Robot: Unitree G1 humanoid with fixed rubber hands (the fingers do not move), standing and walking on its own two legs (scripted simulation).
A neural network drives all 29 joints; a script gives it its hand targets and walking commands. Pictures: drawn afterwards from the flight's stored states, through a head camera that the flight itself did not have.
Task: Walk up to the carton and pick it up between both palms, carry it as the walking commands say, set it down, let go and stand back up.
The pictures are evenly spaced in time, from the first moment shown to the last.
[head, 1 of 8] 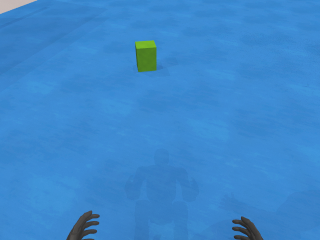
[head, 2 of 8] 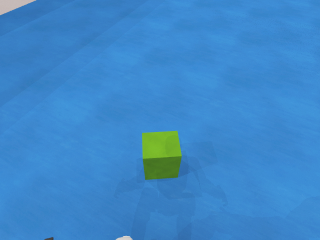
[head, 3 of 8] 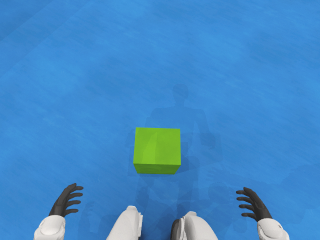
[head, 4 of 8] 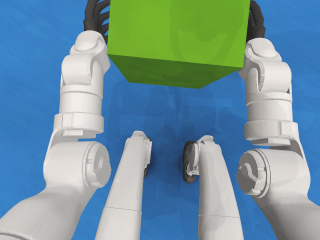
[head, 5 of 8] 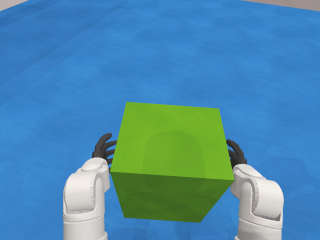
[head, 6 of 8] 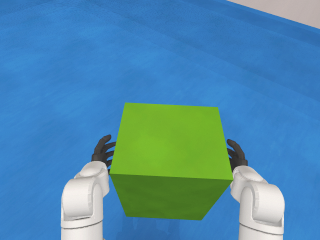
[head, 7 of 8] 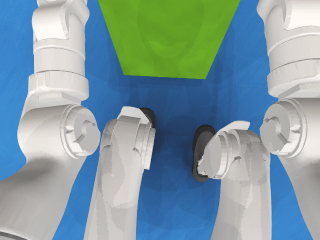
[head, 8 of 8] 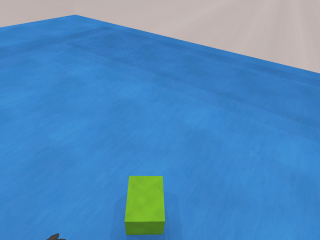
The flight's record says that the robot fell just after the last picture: no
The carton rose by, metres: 0.67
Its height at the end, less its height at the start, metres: -0.05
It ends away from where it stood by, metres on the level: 0.67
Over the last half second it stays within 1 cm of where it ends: yes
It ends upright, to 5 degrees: no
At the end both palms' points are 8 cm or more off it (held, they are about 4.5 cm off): yes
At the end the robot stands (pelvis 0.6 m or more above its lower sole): yes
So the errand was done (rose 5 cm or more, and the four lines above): no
